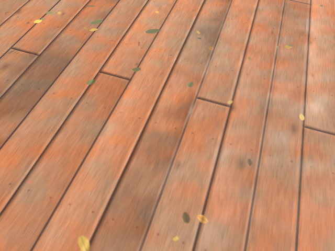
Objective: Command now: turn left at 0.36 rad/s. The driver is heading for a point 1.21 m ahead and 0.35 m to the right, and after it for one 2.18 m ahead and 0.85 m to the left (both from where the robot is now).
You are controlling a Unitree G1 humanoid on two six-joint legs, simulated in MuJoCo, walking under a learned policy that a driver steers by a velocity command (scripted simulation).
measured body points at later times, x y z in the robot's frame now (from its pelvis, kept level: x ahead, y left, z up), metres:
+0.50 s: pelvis +0.10 -0.02 +0.01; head +0.12 -0.02 +0.46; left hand +0.26 +0.22 -0.11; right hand +0.06 -0.29 -0.13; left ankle -0.01 +0.08 -0.73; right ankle +0.20 -0.16 -0.69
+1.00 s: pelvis +0.35 -0.15 +0.01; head +0.38 -0.18 +0.46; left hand +0.46 +0.11 -0.11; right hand +0.41 -0.45 -0.10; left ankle +0.58 -0.06 -0.67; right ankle +0.25 -0.17 -0.73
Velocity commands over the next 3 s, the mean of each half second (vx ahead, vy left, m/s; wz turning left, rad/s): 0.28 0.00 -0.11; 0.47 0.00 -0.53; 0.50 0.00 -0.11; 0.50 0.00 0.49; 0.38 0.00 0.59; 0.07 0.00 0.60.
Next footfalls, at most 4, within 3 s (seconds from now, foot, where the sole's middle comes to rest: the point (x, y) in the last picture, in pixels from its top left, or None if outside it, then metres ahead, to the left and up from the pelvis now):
0.62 right None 0.29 -0.18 -0.77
1.18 left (212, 201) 0.67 -0.19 -0.77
1.66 right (273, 179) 0.79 -0.47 -0.77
2.18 left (230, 124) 1.10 -0.31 -0.77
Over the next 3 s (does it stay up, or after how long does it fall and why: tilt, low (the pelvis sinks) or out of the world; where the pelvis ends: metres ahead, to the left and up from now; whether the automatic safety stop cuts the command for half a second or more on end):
stays up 1.17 -0.38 0.01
